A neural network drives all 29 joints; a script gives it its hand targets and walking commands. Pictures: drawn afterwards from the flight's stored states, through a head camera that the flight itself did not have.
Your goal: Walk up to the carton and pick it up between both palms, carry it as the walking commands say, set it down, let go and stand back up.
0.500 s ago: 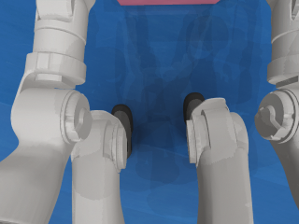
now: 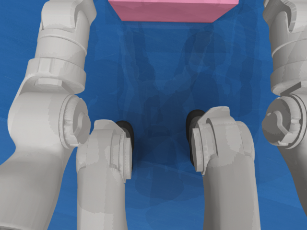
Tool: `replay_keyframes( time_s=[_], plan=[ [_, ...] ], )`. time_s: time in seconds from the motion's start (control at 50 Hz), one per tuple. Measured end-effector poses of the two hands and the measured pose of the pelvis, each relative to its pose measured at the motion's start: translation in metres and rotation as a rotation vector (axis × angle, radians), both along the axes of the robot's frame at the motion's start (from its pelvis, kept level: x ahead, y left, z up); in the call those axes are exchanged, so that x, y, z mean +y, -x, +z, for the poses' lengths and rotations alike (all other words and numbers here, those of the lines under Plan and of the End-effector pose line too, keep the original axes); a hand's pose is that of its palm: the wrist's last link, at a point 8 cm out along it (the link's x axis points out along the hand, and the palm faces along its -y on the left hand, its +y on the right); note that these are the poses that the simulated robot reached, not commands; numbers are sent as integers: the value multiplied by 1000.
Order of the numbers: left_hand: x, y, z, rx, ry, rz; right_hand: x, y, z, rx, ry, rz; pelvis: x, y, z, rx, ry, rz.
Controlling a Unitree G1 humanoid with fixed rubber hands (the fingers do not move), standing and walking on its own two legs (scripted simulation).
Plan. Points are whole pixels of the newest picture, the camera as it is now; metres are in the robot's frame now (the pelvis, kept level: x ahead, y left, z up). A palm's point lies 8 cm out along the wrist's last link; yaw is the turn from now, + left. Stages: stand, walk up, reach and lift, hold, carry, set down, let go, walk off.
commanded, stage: set down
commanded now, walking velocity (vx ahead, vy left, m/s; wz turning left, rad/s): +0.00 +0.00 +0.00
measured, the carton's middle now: out of the picture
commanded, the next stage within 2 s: none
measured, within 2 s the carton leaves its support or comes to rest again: rests again in 0.02 s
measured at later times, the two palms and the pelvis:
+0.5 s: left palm out of the picture +0.57 +0.09 -0.18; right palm out of the picture +0.52 -0.25 -0.18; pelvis -0.01 +0.00 +0.00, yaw +0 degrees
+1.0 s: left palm out of the picture +0.57 +0.09 -0.19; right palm out of the picture +0.52 -0.25 -0.18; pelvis -0.01 +0.00 -0.01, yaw -1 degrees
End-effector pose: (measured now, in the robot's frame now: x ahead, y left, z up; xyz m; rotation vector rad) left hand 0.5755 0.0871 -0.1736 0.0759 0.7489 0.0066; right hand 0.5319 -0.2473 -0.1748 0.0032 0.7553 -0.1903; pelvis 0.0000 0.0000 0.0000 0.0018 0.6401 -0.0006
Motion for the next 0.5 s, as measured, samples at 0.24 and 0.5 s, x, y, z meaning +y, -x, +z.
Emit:
replay_keyframes(
  time_s=[0.24,0.5],
  plan=[
    [1,6,-6,4,8,-12,-2,3,-2,3,-11,11,0,5,-3,-43,-1,1],
    [2,9,-11,7,23,-24,-3,8,-8,-3,-26,19,1,7,-5,-64,3,3]
  ],
)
